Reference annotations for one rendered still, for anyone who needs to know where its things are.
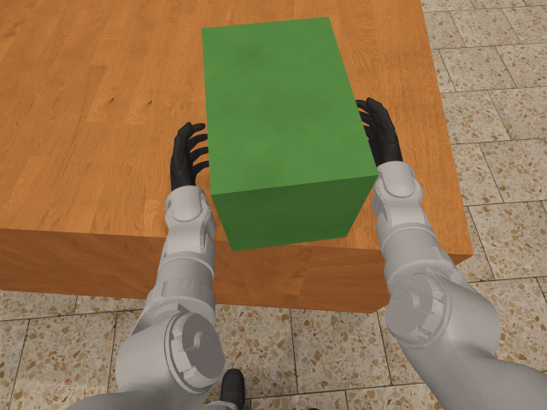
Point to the left robot foot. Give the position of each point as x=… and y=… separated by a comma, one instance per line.
x=232, y=387

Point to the left robot upper arm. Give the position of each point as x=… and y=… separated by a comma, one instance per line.
x=170, y=365

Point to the left robot forearm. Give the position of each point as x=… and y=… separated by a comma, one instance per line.
x=187, y=265

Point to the right robot forearm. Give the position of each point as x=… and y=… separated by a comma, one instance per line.
x=406, y=238

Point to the pedestal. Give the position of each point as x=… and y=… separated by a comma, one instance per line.
x=92, y=95

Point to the right robot upper arm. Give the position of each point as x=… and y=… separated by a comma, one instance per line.
x=450, y=334

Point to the carton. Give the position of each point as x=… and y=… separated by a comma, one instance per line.
x=289, y=159

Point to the left robot hand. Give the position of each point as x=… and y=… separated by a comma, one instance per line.
x=182, y=171

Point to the right robot hand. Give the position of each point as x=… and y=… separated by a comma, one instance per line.
x=383, y=140

